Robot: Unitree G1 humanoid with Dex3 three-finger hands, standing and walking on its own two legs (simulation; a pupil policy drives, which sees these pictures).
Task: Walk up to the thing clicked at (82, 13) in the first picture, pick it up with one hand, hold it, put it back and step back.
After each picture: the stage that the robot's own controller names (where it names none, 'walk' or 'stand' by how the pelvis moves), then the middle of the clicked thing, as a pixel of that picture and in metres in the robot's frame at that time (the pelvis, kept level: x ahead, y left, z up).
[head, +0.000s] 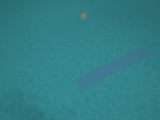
stand; (83, 14) +2.24 +0.03 -0.72
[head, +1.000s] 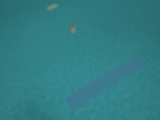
walk; (72, 28) +2.09 +0.31 -0.71
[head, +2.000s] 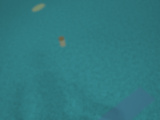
walk; (62, 41) +1.52 +0.37 -0.72
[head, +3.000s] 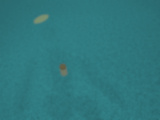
walk; (63, 69) +1.04 +0.31 -0.71
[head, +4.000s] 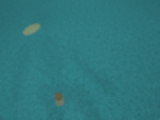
walk; (59, 99) +0.69 +0.25 -0.69
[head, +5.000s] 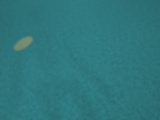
stand; out of the picture +0.47 +0.25 -0.69
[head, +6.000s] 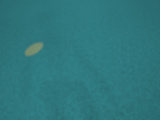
stand; out of the picture +0.43 +0.20 -0.72
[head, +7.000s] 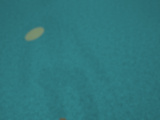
stand; out of the picture +0.44 +0.18 -0.72
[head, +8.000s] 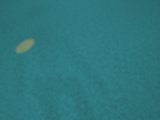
stand; out of the picture +0.42 +0.23 -0.72
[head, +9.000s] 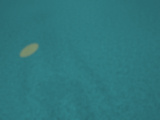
stand; out of the picture +0.42 +0.22 -0.73
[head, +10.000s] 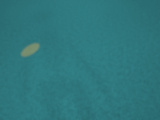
stand; out of the picture +0.42 +0.22 -0.73
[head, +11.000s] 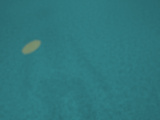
go down; out of the picture +0.42 +0.21 -0.72
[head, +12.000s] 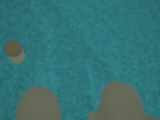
go down; (15, 52) +0.50 +0.26 -0.30
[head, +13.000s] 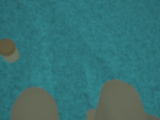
close in; (8, 51) +0.49 +0.27 -0.29
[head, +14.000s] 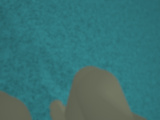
close in; out of the picture +0.47 +0.32 -0.23
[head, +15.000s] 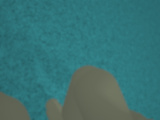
close; out of the picture +0.46 +0.31 -0.23
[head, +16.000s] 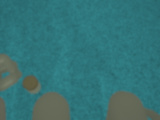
hold; (32, 85) +0.39 +0.26 -0.33
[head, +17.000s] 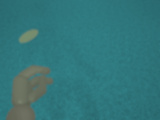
close; out of the picture +0.34 +0.21 -0.65
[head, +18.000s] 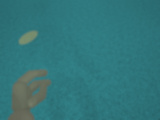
close; out of the picture +0.34 +0.23 -0.67
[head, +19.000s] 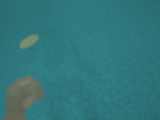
crouch; out of the picture +0.33 +0.23 -0.68
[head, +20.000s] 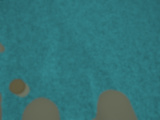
crouch; (20, 88) +0.40 +0.25 -0.36
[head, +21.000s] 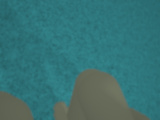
lower; out of the picture +0.36 +0.31 -0.24
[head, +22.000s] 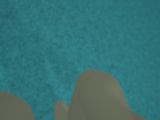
lower; out of the picture +0.36 +0.31 -0.25
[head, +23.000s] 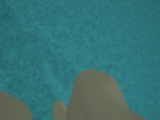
lower; out of the picture +0.36 +0.31 -0.25
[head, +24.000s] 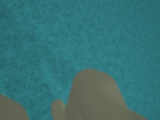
lower; out of the picture +0.36 +0.31 -0.25
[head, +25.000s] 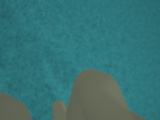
loosen; out of the picture +0.36 +0.31 -0.25
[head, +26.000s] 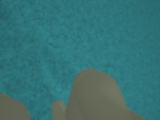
withdraw; out of the picture +0.36 +0.31 -0.25
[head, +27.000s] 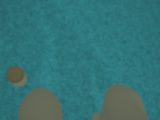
walk; (17, 76) +0.39 +0.27 -0.30
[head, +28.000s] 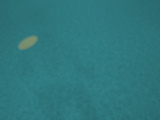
stand; out of the picture +0.33 +0.21 -0.65
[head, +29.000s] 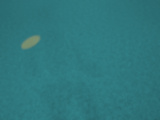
stand; out of the picture +0.34 +0.23 -0.66
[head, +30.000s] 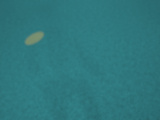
stand; out of the picture +0.34 +0.22 -0.67
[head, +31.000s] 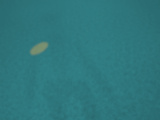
walk; out of the picture +0.35 +0.21 -0.73
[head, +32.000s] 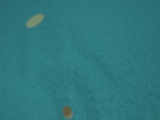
walk; (67, 112) +0.47 +0.19 -0.71
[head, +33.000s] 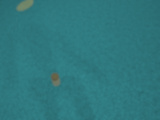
walk; (55, 79) +0.75 +0.26 -0.70
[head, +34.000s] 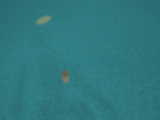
stand; (65, 76) +0.99 +0.23 -0.71
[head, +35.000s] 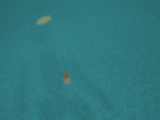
stand; (66, 78) +0.97 +0.22 -0.73
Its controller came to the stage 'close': yes
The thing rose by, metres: 0.03
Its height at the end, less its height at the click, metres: +0.00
